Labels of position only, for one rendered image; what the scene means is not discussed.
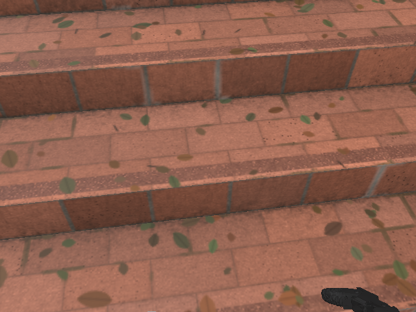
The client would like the right robot hand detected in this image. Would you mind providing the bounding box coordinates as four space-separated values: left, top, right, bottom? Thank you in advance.
321 287 400 312

